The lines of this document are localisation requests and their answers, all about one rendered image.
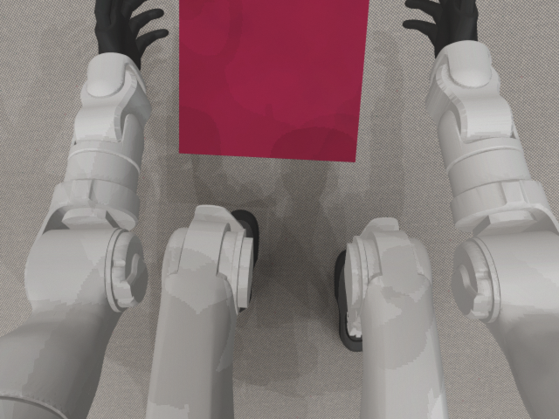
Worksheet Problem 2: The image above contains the left robot hand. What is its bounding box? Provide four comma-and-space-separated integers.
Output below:
94, 0, 169, 71

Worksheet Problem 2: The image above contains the robot right forearm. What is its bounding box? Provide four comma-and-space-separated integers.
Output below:
425, 40, 559, 236

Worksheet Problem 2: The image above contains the right robot hand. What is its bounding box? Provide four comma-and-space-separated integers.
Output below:
403, 0, 479, 59

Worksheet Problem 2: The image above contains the robot left shin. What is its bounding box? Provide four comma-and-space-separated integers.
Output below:
162, 205, 243, 284

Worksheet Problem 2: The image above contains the robot left upper arm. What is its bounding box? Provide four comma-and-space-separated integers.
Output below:
0, 228, 148, 419

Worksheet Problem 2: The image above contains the robot right upper arm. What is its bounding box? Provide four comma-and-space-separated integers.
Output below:
451, 230, 559, 419

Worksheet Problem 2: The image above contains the carton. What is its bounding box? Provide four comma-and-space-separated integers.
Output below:
179, 0, 369, 162

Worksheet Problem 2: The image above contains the robot left forearm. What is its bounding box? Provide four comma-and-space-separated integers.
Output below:
24, 52, 152, 305

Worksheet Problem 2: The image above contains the robot left thigh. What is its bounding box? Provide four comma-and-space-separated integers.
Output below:
145, 220, 253, 419

